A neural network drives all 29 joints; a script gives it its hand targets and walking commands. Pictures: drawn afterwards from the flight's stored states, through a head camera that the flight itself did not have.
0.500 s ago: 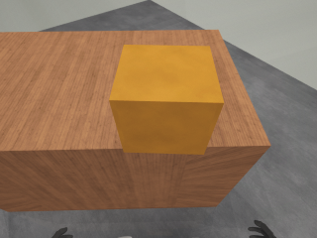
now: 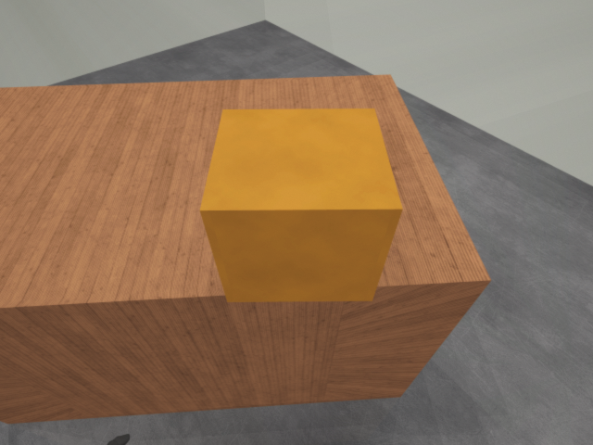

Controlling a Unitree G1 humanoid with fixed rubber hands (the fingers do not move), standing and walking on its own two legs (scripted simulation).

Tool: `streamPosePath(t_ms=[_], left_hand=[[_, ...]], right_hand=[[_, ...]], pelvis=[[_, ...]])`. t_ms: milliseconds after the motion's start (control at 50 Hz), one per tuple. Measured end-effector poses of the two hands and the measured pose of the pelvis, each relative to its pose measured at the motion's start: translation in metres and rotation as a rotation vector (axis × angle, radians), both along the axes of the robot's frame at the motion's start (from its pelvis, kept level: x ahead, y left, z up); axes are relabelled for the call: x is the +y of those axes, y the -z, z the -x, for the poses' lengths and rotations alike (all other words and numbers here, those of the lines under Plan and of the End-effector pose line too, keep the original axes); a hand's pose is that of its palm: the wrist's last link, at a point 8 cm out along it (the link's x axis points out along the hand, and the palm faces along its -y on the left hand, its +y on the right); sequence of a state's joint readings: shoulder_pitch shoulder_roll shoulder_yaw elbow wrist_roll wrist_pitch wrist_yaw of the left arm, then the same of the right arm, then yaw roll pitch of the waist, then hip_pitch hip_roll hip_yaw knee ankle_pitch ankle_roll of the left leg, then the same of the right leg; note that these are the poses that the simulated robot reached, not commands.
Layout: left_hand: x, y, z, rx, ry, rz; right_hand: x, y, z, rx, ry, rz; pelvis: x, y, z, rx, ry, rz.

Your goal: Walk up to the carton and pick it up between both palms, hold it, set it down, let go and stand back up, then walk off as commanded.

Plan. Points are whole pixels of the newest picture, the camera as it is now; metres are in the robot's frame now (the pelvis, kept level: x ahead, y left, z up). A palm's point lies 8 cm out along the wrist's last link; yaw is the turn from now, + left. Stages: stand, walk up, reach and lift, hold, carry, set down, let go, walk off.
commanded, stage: walk up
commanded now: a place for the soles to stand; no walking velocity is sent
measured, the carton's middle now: (299, 207) +0.46 -0.01 +0.05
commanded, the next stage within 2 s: reach and lift in 0.08 s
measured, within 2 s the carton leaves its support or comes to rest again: neither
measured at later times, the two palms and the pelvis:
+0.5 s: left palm (125, 443) +0.16 +0.25 -0.10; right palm (488, 436) +0.15 -0.26 -0.10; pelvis +0.00 +0.01 -0.02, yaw +1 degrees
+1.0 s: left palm (110, 429) +0.16 +0.24 -0.04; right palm out of the picture +0.13 -0.23 -0.05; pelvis +0.00 +0.02 +0.00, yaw -3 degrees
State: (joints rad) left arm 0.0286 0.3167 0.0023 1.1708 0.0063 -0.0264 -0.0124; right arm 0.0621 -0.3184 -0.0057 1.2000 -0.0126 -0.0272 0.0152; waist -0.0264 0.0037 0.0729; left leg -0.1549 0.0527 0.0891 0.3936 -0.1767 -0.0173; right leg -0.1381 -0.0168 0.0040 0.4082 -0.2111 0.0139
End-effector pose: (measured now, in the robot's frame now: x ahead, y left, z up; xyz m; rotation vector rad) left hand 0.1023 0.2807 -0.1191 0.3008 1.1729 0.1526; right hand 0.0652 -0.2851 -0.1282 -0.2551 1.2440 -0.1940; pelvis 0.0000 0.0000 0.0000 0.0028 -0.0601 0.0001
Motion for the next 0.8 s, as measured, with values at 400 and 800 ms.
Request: streamPosePath(t_ms=[400, 800], left_hand=[[-0.032, 0.0, -0.064, -0.106, 0.002, 0.065], [-0.019, -0.053, -0.048, -0.232, -0.031, 0.067]], right_hand=[[0.026, -0.011, -0.092, -0.34, -0.064, -0.053], [0.034, -0.061, -0.064, -0.431, -0.015, -0.054]], pelvis=[[0.008, 0.03, 0.015, -0.012, -0.015, 0.038], [0.015, 0.006, -0.003, -0.065, 0.022, 0.011]])
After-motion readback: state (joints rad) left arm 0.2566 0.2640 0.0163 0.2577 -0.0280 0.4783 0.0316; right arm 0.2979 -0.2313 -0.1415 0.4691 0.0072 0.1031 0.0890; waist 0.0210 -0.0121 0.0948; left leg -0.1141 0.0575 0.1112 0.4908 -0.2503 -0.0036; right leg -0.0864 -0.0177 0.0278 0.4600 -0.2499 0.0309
